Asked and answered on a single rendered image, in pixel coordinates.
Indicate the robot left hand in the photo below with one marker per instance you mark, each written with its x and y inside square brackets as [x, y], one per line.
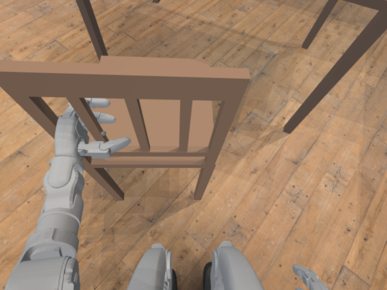
[70, 130]

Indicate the left robot forearm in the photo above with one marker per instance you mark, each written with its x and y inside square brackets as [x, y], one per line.
[59, 221]

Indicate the robot left thigh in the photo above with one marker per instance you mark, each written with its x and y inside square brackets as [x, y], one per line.
[153, 269]

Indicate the robot thigh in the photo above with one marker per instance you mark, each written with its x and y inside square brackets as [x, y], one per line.
[235, 271]
[153, 269]

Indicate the robot right hand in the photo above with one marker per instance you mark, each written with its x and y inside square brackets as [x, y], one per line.
[309, 277]

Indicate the robot left upper arm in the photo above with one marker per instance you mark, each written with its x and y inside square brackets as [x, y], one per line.
[56, 273]

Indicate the robot right thigh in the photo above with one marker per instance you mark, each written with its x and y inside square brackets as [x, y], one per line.
[235, 271]

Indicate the chair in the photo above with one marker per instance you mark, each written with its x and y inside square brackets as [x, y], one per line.
[164, 105]

